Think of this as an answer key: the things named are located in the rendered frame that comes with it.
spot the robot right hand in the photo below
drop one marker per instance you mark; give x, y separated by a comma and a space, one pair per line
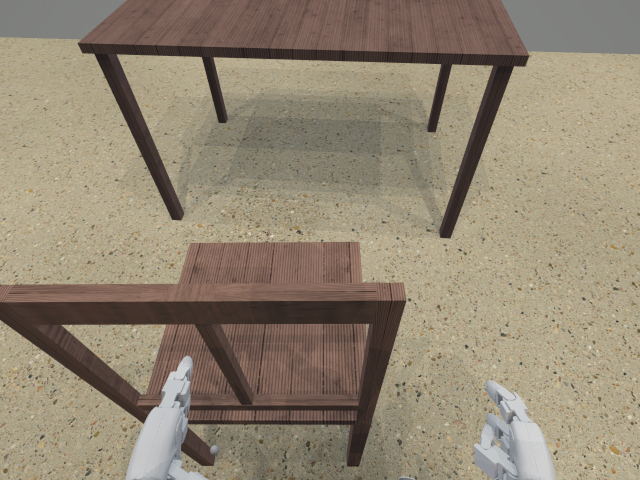
524, 454

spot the table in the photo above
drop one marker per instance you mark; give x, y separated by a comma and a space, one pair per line
446, 32

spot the robot left hand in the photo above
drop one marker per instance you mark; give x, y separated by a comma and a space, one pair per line
164, 430

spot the chair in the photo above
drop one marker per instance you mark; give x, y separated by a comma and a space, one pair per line
276, 332

